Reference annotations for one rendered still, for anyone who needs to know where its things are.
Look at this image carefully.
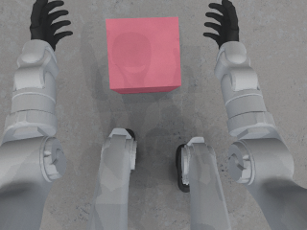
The robot right shin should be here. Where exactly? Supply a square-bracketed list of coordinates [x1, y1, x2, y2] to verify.
[181, 136, 217, 184]

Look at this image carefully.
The robot left shin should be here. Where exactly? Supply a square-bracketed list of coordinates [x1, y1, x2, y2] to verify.
[101, 127, 131, 157]

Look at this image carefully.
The robot left upper arm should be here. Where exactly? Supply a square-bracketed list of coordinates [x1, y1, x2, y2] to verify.
[0, 135, 67, 230]

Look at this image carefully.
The robot right upper arm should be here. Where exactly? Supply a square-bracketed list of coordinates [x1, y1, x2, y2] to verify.
[227, 138, 307, 230]

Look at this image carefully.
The left robot hand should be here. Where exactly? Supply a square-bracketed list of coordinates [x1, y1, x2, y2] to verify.
[30, 0, 73, 52]

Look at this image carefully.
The robot left forearm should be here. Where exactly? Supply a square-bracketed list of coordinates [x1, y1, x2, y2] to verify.
[0, 39, 59, 146]

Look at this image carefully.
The right robot hand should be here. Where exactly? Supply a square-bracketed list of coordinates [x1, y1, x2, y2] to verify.
[203, 0, 240, 50]

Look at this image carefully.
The robot shin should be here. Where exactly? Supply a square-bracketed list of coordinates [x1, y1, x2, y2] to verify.
[181, 136, 217, 184]
[101, 127, 131, 157]

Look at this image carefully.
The carton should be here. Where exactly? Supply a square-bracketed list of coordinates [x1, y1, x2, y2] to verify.
[106, 16, 181, 94]

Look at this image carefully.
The robot right forearm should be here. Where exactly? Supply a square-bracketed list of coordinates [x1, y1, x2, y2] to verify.
[214, 41, 295, 173]

